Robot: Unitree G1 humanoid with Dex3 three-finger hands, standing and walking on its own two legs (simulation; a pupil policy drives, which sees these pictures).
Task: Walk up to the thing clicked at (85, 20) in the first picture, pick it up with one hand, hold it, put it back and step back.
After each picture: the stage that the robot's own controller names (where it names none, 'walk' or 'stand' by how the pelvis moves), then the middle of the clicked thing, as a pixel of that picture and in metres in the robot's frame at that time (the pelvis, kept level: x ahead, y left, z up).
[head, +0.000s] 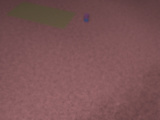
stand; (86, 17) +2.04 +0.01 -0.72
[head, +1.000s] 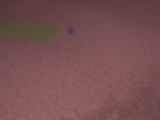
walk; (70, 30) +1.90 +0.30 -0.70
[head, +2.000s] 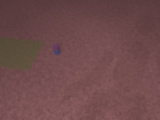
walk; (56, 49) +1.30 +0.43 -0.71
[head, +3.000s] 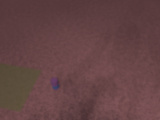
walk; (55, 83) +0.85 +0.35 -0.72
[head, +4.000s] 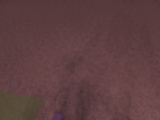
walk; (59, 119) +0.52 +0.26 -0.71
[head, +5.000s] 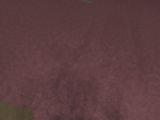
stand; out of the picture +0.38 +0.22 -0.71
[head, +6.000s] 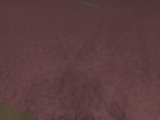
stand; out of the picture +0.36 +0.20 -0.72
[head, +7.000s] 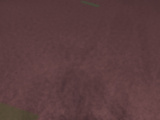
stand; out of the picture +0.37 +0.21 -0.73
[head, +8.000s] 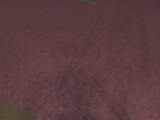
stand; out of the picture +0.36 +0.23 -0.73
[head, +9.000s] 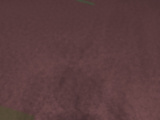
stand; out of the picture +0.35 +0.23 -0.73
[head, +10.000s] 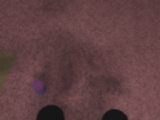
go down; (39, 87) +0.41 +0.23 -0.48
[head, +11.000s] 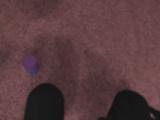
go down; (31, 65) +0.44 +0.25 -0.32
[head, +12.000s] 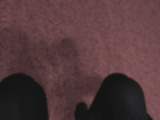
close in; out of the picture +0.42 +0.29 -0.24
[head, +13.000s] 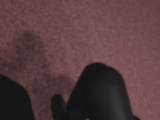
close; out of the picture +0.41 +0.31 -0.22
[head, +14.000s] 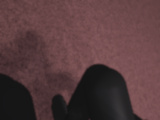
lift; out of the picture +0.41 +0.31 -0.22
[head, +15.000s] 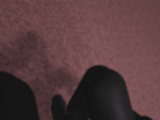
lift; out of the picture +0.38 +0.30 -0.23
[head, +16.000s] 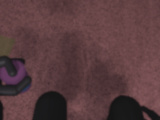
lift; (17, 78) +0.33 +0.24 -0.06
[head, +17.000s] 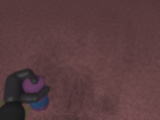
hold; (37, 93) +0.33 +0.17 +0.01
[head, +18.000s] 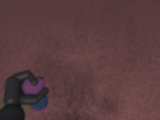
hold; (36, 94) +0.33 +0.18 -0.01
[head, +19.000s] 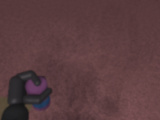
crouch; (39, 94) +0.33 +0.17 -0.01
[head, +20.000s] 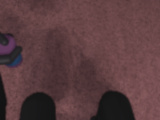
crouch; (8, 52) +0.44 +0.24 -0.10
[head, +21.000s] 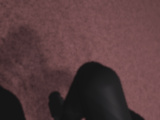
lower; out of the picture +0.43 +0.32 -0.23
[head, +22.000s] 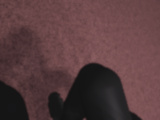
lower; out of the picture +0.42 +0.33 -0.23
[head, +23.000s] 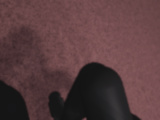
lower; out of the picture +0.42 +0.32 -0.23
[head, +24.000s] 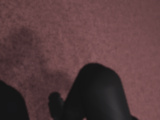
lower; out of the picture +0.42 +0.32 -0.23
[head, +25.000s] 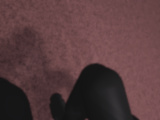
open; out of the picture +0.41 +0.31 -0.23
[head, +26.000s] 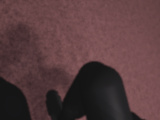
withdraw; out of the picture +0.41 +0.31 -0.23
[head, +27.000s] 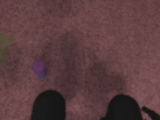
walk; (40, 69) +0.45 +0.24 -0.39
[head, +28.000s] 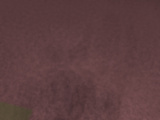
stand; out of the picture +0.38 +0.20 -0.66
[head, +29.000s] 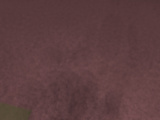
stand; out of the picture +0.39 +0.22 -0.67
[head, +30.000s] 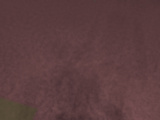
stand; out of the picture +0.38 +0.20 -0.70
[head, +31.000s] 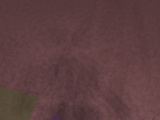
walk; out of the picture +0.41 +0.19 -0.71
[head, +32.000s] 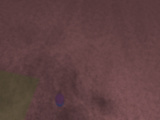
walk; (59, 100) +0.53 +0.14 -0.71
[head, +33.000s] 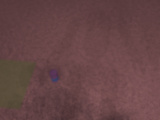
walk; (54, 75) +0.79 +0.30 -0.68
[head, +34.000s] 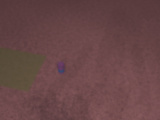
stand; (61, 67) +1.03 +0.25 -0.71
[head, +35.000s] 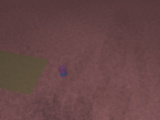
stand; (62, 71) +1.03 +0.24 -0.72
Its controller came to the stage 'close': yes
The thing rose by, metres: 0.71
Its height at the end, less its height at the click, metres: +0.00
